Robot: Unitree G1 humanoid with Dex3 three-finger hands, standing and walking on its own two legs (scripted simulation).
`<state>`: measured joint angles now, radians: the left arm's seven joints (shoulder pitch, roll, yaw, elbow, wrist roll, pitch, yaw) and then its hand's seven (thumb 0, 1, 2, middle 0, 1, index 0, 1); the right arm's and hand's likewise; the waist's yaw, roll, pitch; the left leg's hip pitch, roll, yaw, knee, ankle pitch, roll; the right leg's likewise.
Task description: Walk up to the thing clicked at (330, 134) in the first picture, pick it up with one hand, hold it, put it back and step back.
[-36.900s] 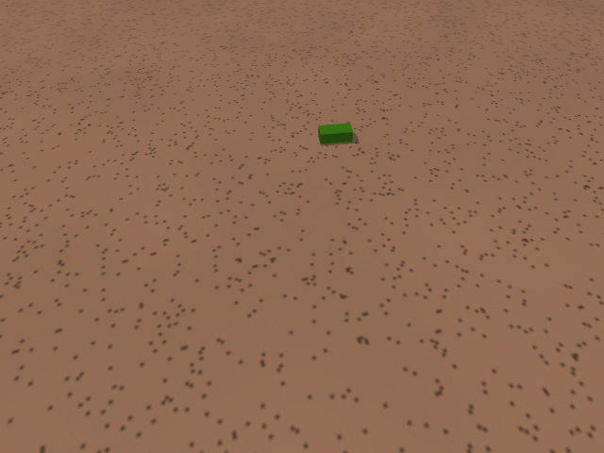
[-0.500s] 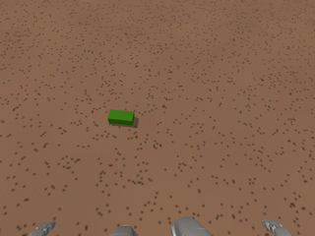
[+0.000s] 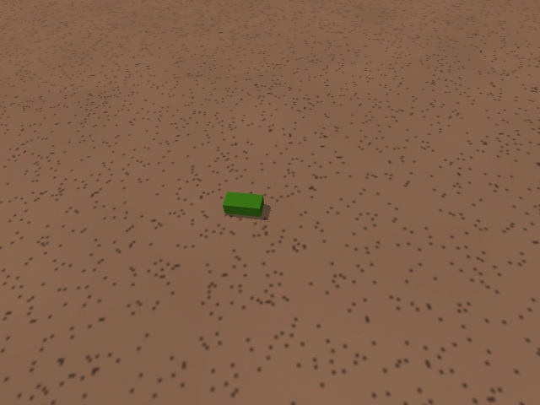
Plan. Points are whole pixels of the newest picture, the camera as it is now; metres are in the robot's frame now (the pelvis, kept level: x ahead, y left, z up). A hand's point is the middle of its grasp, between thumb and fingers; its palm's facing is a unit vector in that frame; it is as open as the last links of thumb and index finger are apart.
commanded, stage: step back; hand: left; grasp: from above
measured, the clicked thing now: (243, 204) +1.08 +0.20 -0.73
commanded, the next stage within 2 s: stand in 0.82 s
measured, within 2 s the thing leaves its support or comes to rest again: neither
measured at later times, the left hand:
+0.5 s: hand out of the picture +0.09 +0.24 -0.14, palm faces +0.04 -0.92 -0.39, open 7.4 cm
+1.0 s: hand (135, 399) +0.16 +0.26 -0.15, palm faces +0.02 -0.95 -0.33, open 7.4 cm
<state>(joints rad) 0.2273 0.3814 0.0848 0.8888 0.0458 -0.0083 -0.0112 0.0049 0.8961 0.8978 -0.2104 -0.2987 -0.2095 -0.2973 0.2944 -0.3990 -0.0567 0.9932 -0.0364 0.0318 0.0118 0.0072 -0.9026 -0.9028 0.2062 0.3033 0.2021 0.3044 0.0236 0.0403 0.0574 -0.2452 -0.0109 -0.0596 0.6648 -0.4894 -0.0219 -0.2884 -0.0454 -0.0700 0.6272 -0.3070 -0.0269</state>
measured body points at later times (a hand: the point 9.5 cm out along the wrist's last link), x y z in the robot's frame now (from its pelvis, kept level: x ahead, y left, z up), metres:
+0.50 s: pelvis +0.03 -0.03 +0.00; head +0.05 -0.05 +0.45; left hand +0.09 +0.28 -0.11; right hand +0.10 -0.34 -0.14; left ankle +0.03 +0.12 -0.69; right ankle +0.08 -0.13 -0.73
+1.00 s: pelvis +0.08 +0.01 +0.01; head +0.08 +0.02 +0.46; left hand +0.16 +0.31 -0.12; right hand +0.19 -0.28 -0.11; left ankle +0.08 +0.14 -0.73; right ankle +0.08 -0.13 -0.73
